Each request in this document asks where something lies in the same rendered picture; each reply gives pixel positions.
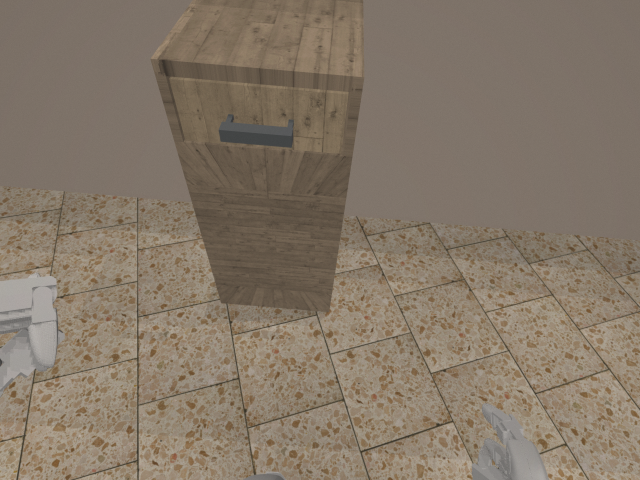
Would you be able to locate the drawer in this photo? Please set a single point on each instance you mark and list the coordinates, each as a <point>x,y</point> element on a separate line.
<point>319,115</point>

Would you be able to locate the robot right hand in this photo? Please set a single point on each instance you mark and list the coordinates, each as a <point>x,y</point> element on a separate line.
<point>519,461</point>

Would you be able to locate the handle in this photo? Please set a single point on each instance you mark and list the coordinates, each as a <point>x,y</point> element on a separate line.
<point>256,134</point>

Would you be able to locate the robot left hand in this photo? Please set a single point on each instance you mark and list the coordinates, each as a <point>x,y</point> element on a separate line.
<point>26,305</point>

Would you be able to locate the cabinet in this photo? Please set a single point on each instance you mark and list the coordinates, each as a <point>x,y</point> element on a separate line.
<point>270,219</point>

